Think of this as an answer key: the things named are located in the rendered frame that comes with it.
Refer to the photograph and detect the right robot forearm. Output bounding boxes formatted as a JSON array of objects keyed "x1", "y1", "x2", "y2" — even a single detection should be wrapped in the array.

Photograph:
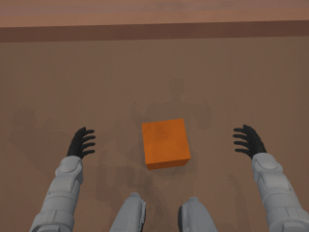
[{"x1": 251, "y1": 153, "x2": 309, "y2": 232}]

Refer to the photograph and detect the robot left hand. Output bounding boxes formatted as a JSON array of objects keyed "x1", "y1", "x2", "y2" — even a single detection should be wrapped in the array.
[{"x1": 67, "y1": 127, "x2": 96, "y2": 159}]

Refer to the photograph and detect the robot right hand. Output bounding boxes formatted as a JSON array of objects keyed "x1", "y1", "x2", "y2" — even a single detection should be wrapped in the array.
[{"x1": 233, "y1": 125, "x2": 267, "y2": 160}]

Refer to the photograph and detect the robot right shin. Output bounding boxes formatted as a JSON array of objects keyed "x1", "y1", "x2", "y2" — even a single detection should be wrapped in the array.
[{"x1": 183, "y1": 196, "x2": 199, "y2": 232}]

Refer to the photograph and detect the left robot forearm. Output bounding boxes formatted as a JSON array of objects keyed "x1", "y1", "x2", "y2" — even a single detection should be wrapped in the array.
[{"x1": 29, "y1": 156, "x2": 84, "y2": 232}]

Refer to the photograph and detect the carton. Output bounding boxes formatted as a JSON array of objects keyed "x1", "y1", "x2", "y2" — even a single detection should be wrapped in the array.
[{"x1": 141, "y1": 118, "x2": 191, "y2": 170}]

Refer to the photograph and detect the left robot thigh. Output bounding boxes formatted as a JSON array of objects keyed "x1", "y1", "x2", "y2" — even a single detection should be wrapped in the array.
[{"x1": 109, "y1": 197, "x2": 147, "y2": 232}]

